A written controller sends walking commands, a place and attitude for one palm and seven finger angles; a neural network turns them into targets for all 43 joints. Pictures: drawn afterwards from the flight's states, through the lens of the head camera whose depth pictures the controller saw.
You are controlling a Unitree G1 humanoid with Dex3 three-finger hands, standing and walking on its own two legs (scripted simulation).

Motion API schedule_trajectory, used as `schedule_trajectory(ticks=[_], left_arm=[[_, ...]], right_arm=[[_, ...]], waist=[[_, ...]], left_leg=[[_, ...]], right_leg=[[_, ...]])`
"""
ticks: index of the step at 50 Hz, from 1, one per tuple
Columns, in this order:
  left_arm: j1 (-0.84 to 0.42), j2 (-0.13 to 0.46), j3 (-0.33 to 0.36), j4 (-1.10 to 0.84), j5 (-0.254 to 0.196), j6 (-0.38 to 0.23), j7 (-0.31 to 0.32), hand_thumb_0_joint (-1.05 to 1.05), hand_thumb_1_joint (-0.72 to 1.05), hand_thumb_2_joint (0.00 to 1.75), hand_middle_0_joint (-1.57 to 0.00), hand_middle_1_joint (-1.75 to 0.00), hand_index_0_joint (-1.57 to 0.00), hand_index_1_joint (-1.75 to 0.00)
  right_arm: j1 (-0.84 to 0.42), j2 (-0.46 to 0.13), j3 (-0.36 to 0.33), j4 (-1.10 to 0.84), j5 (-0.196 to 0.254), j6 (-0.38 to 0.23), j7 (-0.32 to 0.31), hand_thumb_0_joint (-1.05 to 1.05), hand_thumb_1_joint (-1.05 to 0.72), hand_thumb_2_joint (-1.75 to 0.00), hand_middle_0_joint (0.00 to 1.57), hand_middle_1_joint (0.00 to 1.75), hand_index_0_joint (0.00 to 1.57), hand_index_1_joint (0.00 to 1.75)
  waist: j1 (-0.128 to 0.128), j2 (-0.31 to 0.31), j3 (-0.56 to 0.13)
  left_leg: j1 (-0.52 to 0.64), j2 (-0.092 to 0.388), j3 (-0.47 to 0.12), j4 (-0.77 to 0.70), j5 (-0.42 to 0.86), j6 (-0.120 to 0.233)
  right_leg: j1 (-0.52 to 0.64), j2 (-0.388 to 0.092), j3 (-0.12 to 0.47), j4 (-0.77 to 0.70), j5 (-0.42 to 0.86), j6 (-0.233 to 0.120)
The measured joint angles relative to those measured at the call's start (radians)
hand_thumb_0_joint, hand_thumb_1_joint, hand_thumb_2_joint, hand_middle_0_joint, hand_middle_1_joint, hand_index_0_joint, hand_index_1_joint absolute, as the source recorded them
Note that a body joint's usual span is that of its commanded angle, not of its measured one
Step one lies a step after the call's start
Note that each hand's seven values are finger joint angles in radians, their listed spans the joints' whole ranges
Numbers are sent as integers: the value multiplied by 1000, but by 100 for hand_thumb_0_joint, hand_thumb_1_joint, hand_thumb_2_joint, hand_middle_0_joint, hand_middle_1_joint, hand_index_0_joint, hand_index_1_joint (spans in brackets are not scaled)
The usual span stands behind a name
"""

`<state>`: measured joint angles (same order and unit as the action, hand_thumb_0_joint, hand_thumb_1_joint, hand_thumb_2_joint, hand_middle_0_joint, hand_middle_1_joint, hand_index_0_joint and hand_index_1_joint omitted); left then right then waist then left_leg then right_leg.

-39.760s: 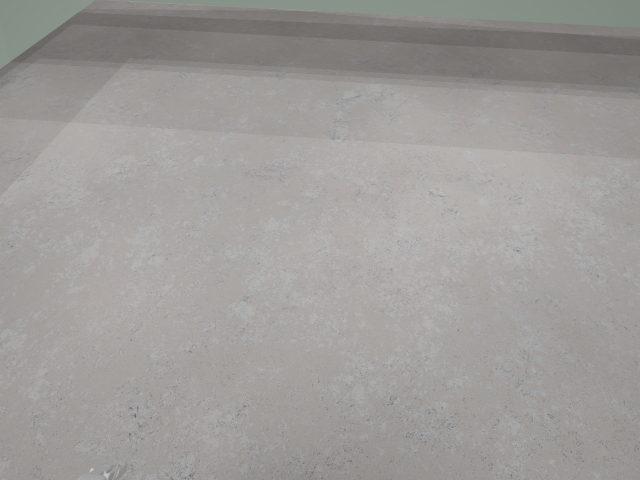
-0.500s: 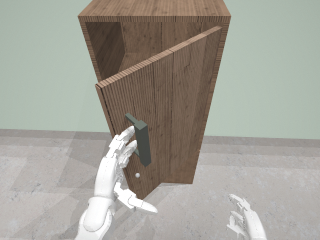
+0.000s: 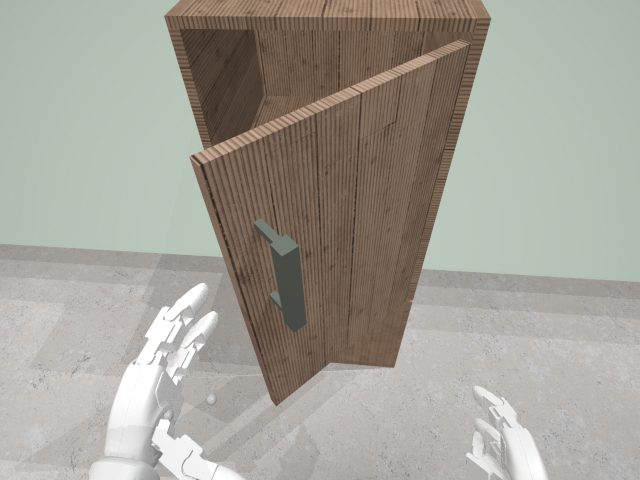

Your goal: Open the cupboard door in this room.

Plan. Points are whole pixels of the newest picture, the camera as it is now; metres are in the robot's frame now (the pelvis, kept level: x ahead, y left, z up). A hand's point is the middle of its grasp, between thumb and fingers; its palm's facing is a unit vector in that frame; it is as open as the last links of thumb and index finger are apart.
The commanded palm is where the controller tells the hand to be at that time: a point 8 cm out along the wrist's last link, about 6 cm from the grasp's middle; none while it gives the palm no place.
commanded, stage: draw the hand back to the body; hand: left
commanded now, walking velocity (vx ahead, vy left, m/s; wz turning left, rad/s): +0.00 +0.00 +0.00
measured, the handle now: (280, 277) +0.32 +0.08 +0.11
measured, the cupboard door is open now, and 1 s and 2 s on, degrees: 45 45 45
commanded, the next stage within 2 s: step back with the hand held close in 1.68 s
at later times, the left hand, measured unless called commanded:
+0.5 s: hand (165, 385) +0.18 +0.16 +0.12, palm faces -0.01 -1.00 -0.06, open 16.4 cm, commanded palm +0.15 +0.22 +0.14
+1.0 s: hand (72, 354) +0.19 +0.24 +0.15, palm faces +0.31 -0.88 -0.35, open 12.8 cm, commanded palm +0.15 +0.29 +0.18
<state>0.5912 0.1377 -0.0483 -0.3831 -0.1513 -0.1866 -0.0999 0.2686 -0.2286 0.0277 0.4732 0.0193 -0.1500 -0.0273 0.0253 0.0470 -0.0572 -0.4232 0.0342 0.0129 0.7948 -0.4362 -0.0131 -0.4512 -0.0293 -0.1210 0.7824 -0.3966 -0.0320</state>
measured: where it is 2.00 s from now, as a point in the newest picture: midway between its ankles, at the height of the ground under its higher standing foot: outside the picture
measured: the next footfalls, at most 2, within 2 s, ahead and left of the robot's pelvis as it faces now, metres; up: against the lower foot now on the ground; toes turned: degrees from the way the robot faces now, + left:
none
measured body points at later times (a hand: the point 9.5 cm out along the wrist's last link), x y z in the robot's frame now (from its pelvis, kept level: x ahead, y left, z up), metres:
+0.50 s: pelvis +0.00 +0.01 +0.00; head -0.01 +0.00 +0.45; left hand +0.18 +0.22 +0.13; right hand +0.18 -0.20 -0.06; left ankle -0.02 +0.13 -0.71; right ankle +0.01 -0.10 -0.71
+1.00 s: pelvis +0.01 +0.03 +0.03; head +0.00 +0.01 +0.48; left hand +0.17 +0.29 +0.18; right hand +0.19 -0.18 -0.05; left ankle -0.02 +0.13 -0.71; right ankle +0.01 -0.10 -0.71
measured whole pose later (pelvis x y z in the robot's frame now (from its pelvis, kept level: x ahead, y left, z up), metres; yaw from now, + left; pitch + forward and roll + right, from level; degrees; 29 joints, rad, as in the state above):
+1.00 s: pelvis +0.01 +0.03 +0.03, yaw -1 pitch -4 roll -1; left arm 0.54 0.29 0.17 -0.44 -0.03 -0.07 0.11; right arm 0.21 -0.21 0.05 0.61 -0.01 -0.16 -0.07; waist 0.07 0.05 0.03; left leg -0.12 0.01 0.04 0.49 -0.31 0.02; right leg -0.14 -0.03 -0.09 0.45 -0.25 0.01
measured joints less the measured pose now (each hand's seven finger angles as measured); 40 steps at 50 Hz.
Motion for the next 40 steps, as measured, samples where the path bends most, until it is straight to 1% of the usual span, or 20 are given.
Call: schedule_trajectory(ticks=[5,9,12,16,25,31,32,33,35,37,40], left_arm=[[-3,-7,-26,-17,-2,-9,-10,-1,-51,30,-15,-30,-15,-30],[-26,-1,-34,-21,13,11,1,-1,-51,30,-15,-30,-15,-30],[-39,16,-10,-28,7,36,10,-1,-51,30,-15,-30,-15,-30],[-50,34,41,-36,-20,64,4,-1,-50,30,-15,-30,-15,-30],[-50,63,114,-59,-71,130,-56,-1,-50,30,-15,-30,-15,-30],[-59,86,165,-63,-98,155,-83,-1,-47,32,-15,-30,-15,-30],[-63,98,164,-68,-66,158,-57,-1,-46,32,-15,-30,-15,-30],[-63,115,161,-76,-29,158,-17,-1,-44,33,-15,-30,-15,-30],[-53,133,163,-89,26,153,62,-1,-40,35,-16,-30,-15,-30],[-40,135,169,-94,61,147,119,-1,-35,37,-16,-30,-16,-30],[-27,131,170,-90,93,138,168,-1,-26,41,-16,-30,-16,-30]], right_arm=[[2,-5,-2,-4,2,-29,-4,2,-91,-89,20,30,20,30],[1,4,3,-5,2,-34,-8,2,-91,-89,20,30,21,30],[3,12,9,-3,6,-32,-11,2,-91,-89,20,30,21,30],[7,15,20,6,12,-36,-17,2,-91,-89,20,30,21,30],[4,-2,25,27,20,-53,-31,2,-91,-89,20,30,21,30],[-8,-9,25,41,25,-66,-38,2,-91,-89,20,30,21,30],[-9,-8,24,44,21,-66,-43,2,-91,-89,20,30,21,30],[-13,-5,23,49,14,-65,-49,2,-91,-89,20,30,21,30],[-23,2,25,59,2,-58,-56,2,-91,-89,20,30,21,30],[-30,8,25,67,-5,-49,-56,2,-91,-89,20,30,21,30],[-37,11,25,80,-13,-37,-53,2,-91,-89,20,30,21,30]], waist=[[0,6,-1],[-1,2,-6],[-2,2,-9],[-2,5,-13],[5,10,-14],[16,8,-6],[22,7,-1],[26,5,5],[27,3,18],[26,3,30],[29,5,47]], left_leg=[[-32,-6,-3,35,-11,6],[-43,-7,2,47,-15,9],[-34,-6,5,43,-14,10],[-14,-3,5,30,-11,11],[34,-6,1,-11,4,17],[66,-8,-2,-36,13,20],[77,-7,0,-44,16,21],[92,-6,2,-57,20,21],[125,-5,6,-92,34,20],[157,-7,11,-129,50,22],[202,-11,18,-183,74,26]], right_leg=[[-28,-8,-2,29,-8,5],[-42,-10,4,43,-11,7],[-34,-8,7,38,-9,8],[-10,-4,6,17,-1,10],[47,-2,2,-38,20,18],[84,-2,-2,-71,33,22],[95,-1,0,-80,37,22],[109,1,2,-94,42,22],[142,4,6,-130,59,24],[173,5,9,-169,77,25],[215,4,15,-220,102,29]])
